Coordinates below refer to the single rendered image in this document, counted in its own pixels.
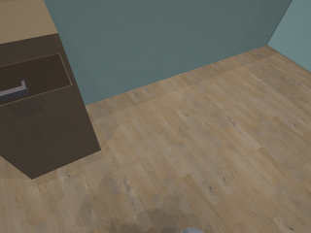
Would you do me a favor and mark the drawer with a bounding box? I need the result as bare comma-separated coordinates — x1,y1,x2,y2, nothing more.
0,52,71,105

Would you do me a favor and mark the cabinet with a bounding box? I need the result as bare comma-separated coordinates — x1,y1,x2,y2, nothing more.
0,0,101,180

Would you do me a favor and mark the handle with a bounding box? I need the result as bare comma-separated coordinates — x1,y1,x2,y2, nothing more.
0,80,29,102

